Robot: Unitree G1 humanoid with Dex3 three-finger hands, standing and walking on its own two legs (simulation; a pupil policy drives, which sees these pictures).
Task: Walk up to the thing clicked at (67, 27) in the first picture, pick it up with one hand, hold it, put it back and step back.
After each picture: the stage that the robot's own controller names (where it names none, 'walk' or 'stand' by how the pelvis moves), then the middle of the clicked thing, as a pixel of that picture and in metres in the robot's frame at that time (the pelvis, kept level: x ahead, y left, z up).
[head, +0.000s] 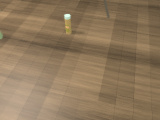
stand; (68, 24) +1.57 +0.26 -0.65
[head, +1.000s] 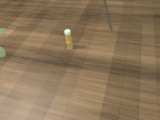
walk; (68, 39) +1.44 +0.37 -0.65
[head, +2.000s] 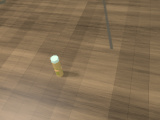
walk; (57, 66) +0.90 +0.39 -0.65
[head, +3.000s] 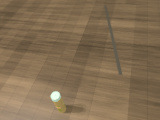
walk; (59, 102) +0.56 +0.32 -0.64
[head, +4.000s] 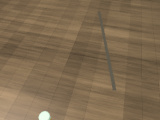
stand; out of the picture +0.39 +0.29 -0.63
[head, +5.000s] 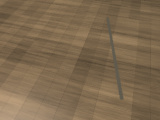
stand; out of the picture +0.36 +0.25 -0.65
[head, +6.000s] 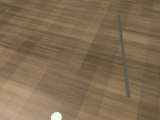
stand; out of the picture +0.40 +0.22 -0.65
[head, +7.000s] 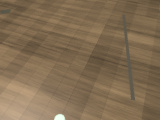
stand; out of the picture +0.38 +0.21 -0.65
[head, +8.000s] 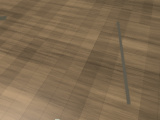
stand; out of the picture +0.38 +0.21 -0.66
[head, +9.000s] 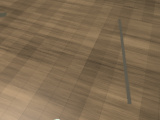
stand; out of the picture +0.37 +0.21 -0.66
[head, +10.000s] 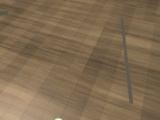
stand; out of the picture +0.37 +0.20 -0.66
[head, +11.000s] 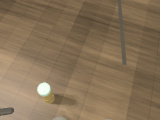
go down; (47, 94) +0.41 +0.21 -0.51
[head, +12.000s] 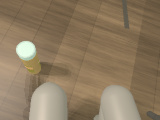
go down; (30, 60) +0.45 +0.26 -0.27
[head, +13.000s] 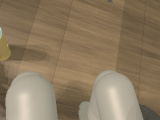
close in; out of the picture +0.43 +0.29 -0.20
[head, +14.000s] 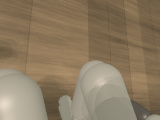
close; out of the picture +0.42 +0.31 -0.16
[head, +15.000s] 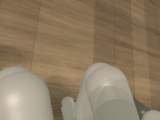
lift; out of the picture +0.39 +0.31 -0.16
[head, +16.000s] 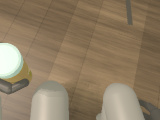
lift; (15, 70) +0.33 +0.24 -0.02
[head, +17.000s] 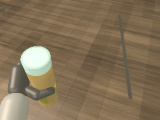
hold; (43, 82) +0.32 +0.15 +0.07
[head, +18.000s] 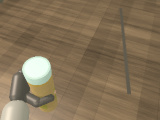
hold; (43, 88) +0.31 +0.16 +0.03
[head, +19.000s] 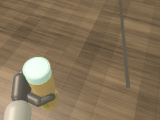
crouch; (44, 88) +0.32 +0.16 +0.00
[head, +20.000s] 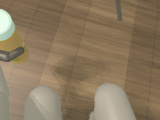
crouch; (10, 42) +0.45 +0.23 -0.06
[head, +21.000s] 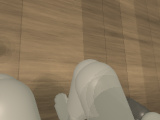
lower; out of the picture +0.42 +0.31 -0.16
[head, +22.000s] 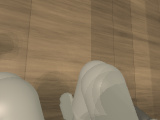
lower; out of the picture +0.42 +0.31 -0.16
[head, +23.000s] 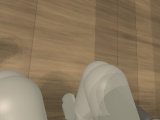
lower; out of the picture +0.40 +0.31 -0.16
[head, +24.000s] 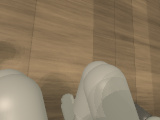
lower; out of the picture +0.40 +0.32 -0.16
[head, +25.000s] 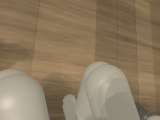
loosen; out of the picture +0.39 +0.29 -0.17
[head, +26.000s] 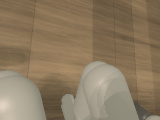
withdraw; out of the picture +0.39 +0.29 -0.16
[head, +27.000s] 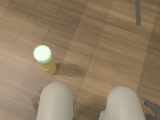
walk; (46, 61) +0.44 +0.22 -0.32
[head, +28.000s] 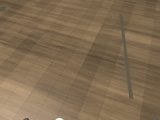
stand; out of the picture +0.36 +0.17 -0.59
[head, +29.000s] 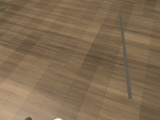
stand; out of the picture +0.36 +0.19 -0.60
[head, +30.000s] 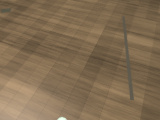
stand; out of the picture +0.37 +0.18 -0.63
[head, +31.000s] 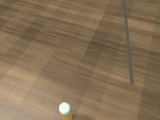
walk; (66, 113) +0.41 +0.16 -0.64
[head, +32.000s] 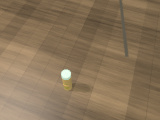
walk; (67, 80) +0.58 +0.15 -0.63
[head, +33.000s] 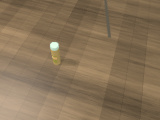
walk; (55, 54) +0.87 +0.29 -0.63
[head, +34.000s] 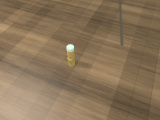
stand; (71, 55) +1.03 +0.20 -0.65
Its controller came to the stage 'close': yes
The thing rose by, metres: 0.67
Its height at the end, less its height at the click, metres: +0.00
